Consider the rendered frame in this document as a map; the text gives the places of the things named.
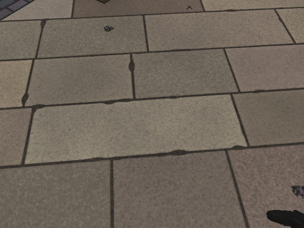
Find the robot right hand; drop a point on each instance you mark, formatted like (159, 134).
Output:
(294, 219)

